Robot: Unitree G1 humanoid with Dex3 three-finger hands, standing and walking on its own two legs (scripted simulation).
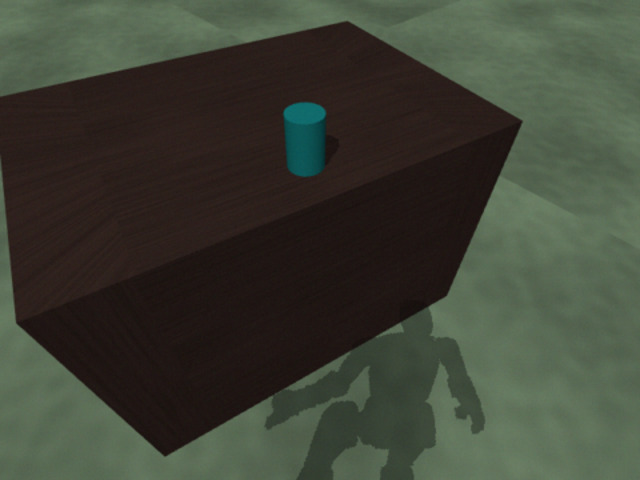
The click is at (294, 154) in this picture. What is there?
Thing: squat round
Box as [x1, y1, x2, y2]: [283, 102, 325, 176]
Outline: 301,102 288,106 283,113 287,167 291,172 298,175 308,176 318,173 322,170 324,166 325,111 319,105
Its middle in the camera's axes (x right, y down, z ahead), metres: -0.03 -0.21 +0.78
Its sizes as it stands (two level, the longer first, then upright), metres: 0.081 0.081 0.120
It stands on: a support 0.75 m high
